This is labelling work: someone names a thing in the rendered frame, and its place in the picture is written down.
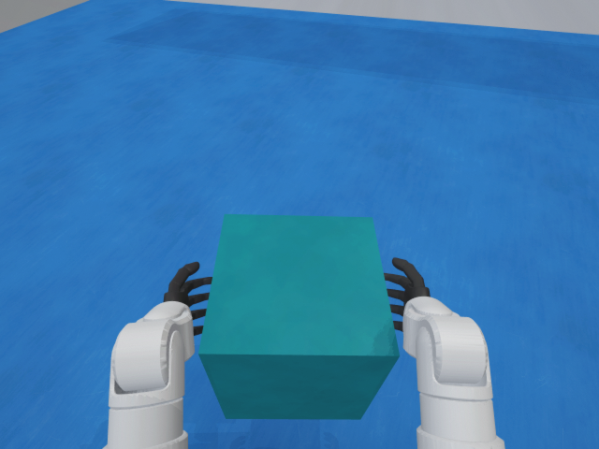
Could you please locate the robot left forearm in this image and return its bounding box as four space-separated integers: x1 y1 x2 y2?
102 301 195 449

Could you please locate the robot right hand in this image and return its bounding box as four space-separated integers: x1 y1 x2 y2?
384 257 431 332

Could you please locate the robot left hand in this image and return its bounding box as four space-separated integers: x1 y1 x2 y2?
163 262 212 336

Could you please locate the carton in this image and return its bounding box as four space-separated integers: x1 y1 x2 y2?
198 214 400 420

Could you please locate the robot right forearm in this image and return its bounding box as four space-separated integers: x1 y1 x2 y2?
402 297 505 449

